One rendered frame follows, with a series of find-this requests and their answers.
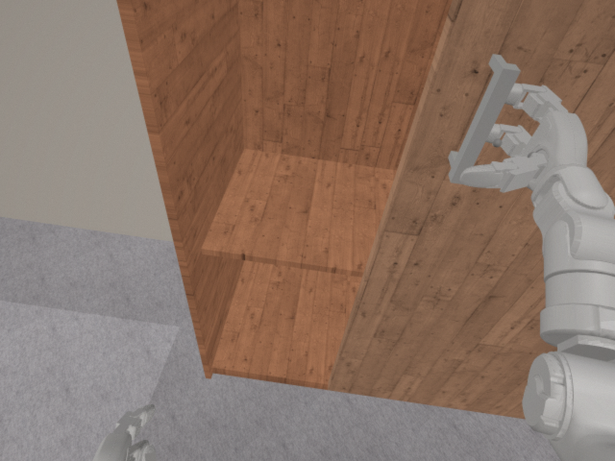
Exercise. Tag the right robot forearm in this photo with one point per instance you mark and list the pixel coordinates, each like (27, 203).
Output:
(576, 219)

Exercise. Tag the robot left hand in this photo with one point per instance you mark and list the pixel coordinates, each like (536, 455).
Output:
(117, 446)

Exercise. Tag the robot right hand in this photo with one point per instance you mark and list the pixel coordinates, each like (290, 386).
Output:
(559, 139)

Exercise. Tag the wardrobe door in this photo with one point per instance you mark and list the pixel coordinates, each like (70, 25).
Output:
(447, 312)

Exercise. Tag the right robot upper arm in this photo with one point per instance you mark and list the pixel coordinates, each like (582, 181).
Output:
(570, 399)

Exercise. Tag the handle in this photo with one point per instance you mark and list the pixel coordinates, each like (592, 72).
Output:
(503, 80)

